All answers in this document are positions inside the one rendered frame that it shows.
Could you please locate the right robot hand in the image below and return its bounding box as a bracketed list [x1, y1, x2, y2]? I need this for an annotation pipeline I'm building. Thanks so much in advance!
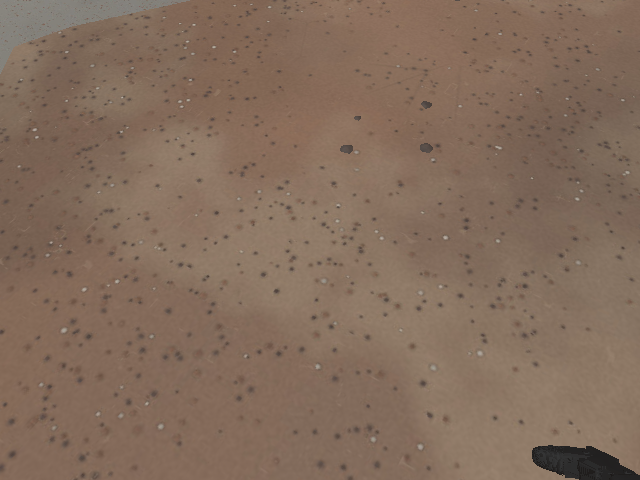
[532, 445, 640, 480]

